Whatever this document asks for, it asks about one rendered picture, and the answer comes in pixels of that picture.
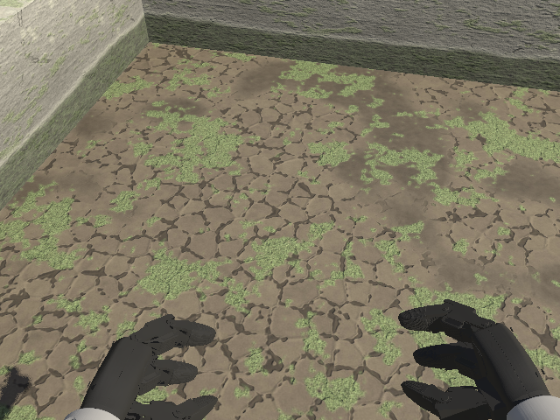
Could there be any left robot hand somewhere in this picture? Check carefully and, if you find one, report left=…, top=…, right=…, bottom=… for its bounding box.
left=80, top=314, right=218, bottom=420

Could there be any robot right forearm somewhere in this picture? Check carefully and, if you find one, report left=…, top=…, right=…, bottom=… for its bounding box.
left=507, top=395, right=560, bottom=420

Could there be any right robot hand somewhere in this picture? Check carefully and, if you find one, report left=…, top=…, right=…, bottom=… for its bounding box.
left=398, top=299, right=550, bottom=420

